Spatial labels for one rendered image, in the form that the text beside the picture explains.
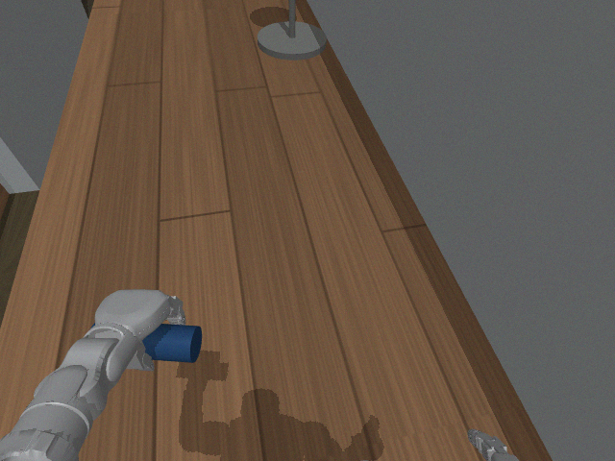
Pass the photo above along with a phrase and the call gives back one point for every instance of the can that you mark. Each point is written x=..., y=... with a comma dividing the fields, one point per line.
x=174, y=343

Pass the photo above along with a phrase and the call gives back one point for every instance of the left robot arm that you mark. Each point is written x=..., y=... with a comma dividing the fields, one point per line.
x=55, y=424

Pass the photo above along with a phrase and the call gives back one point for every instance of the right robot hand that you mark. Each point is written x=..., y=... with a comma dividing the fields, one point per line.
x=491, y=448

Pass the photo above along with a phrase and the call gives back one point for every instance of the left robot hand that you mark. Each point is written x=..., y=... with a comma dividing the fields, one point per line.
x=140, y=311

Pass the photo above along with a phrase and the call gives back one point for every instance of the coat stand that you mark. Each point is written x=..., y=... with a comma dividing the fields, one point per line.
x=292, y=40

